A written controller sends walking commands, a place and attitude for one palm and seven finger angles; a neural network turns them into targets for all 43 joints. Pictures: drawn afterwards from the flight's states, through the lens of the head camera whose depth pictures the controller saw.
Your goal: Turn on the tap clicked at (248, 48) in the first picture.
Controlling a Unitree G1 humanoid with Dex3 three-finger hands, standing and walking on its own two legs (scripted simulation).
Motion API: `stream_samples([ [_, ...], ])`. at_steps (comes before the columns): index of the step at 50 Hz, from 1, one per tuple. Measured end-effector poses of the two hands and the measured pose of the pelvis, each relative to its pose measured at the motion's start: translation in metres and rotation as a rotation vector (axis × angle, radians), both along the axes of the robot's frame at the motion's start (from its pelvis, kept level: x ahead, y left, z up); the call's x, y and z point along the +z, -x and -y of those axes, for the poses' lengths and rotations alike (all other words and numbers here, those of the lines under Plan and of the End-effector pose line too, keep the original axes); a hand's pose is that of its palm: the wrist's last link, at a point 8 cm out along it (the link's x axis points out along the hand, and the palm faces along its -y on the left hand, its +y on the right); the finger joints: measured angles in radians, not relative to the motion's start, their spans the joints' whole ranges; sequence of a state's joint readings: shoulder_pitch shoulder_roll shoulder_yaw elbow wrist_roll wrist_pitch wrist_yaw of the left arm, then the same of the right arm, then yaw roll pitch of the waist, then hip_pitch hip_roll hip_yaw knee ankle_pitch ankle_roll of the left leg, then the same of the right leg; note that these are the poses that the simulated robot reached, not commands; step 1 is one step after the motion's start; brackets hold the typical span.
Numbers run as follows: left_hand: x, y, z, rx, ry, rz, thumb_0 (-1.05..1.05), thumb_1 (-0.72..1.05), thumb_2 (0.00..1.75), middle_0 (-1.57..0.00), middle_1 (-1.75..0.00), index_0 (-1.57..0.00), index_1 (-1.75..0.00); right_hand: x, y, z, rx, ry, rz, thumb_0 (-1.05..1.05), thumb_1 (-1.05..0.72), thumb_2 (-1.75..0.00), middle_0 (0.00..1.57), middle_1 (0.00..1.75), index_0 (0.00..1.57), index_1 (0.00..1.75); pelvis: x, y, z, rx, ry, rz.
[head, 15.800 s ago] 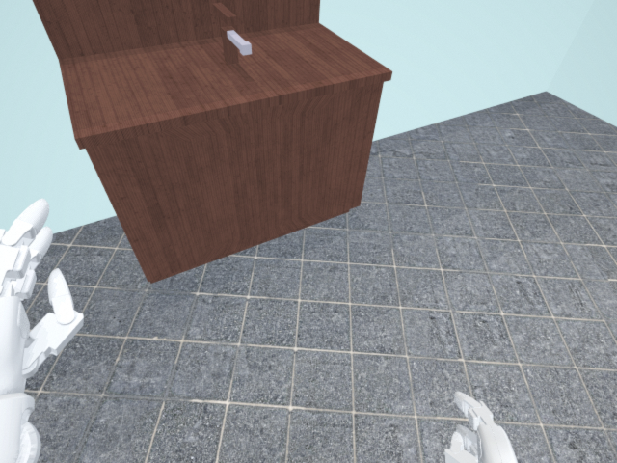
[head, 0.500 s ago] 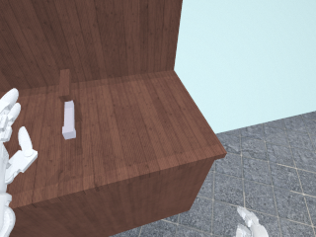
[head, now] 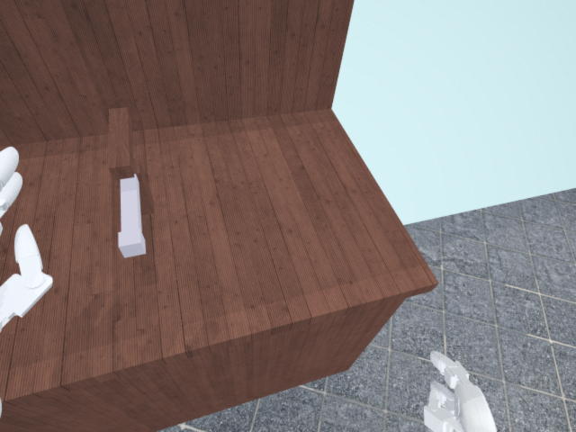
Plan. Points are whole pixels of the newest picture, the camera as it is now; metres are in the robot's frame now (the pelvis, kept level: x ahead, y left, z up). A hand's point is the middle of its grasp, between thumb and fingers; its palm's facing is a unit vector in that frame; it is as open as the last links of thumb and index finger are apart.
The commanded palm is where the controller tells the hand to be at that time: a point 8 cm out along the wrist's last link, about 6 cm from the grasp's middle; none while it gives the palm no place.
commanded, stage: come to a stop and stand still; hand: left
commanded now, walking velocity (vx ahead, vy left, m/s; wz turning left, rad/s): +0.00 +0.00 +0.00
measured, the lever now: (132, 243) +0.34 +0.24 +0.05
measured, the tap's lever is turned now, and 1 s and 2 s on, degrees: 0 0 0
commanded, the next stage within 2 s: look again from close up in 0.22 s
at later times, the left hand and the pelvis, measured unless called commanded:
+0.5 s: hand out of the picture +0.22 +0.30 +0.20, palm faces +0.48 -0.82 -0.30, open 7.5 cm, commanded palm +0.14 +0.30 +0.19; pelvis -0.03 +0.02 -0.01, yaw -2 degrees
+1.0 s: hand out of the picture +0.11 +0.28 +0.19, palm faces +0.38 -0.85 -0.37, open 7.5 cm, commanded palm +0.05 +0.32 +0.19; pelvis -0.12 +0.04 -0.01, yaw -1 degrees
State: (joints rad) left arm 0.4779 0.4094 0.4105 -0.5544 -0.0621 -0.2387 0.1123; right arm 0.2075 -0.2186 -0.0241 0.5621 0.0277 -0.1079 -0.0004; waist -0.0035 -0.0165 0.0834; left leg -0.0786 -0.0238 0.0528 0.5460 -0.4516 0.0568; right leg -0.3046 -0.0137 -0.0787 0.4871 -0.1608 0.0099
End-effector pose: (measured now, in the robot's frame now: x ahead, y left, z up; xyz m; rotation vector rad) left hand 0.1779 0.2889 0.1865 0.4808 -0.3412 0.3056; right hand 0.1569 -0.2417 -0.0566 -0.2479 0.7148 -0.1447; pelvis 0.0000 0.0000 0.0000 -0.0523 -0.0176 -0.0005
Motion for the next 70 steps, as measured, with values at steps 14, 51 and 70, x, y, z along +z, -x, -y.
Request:
stream_samples([
  [14, -0.005, 0.012, -0.010, 0.025, 0.116, 0.072, 0.02, 0.89, 0.90, -0.21, -0.30, -0.20, -0.30, -0.002, 0.000, -0.036, 0.066, -0.034, 0.009, 0.01, -0.90, -0.90, 0.20, 0.30, 0.20, 0.30, -0.003, 0.007, -0.011, 0.003, 0.008, 0.039],
  [51, 0.013, 0.111, -0.037, -0.059, -0.035, 0.141, 0.02, 0.89, 0.90, -0.21, -0.30, -0.20, -0.30, -0.018, 0.123, -0.073, 0.069, -0.108, 0.018, 0.01, -0.90, -0.90, 0.20, 0.30, 0.20, 0.30, -0.012, 0.124, -0.041, -0.012, -0.048, 0.059],
  [70, 0.013, 0.144, -0.022, -0.095, -0.030, 0.006, 0.02, 0.89, 0.90, -0.21, -0.30, -0.20, -0.30, -0.008, 0.180, -0.065, 0.008, -0.094, 0.017, 0.01, -0.90, -0.90, 0.20, 0.30, 0.20, 0.30, 0.003, 0.171, -0.043, -0.035, -0.051, 0.047],
])
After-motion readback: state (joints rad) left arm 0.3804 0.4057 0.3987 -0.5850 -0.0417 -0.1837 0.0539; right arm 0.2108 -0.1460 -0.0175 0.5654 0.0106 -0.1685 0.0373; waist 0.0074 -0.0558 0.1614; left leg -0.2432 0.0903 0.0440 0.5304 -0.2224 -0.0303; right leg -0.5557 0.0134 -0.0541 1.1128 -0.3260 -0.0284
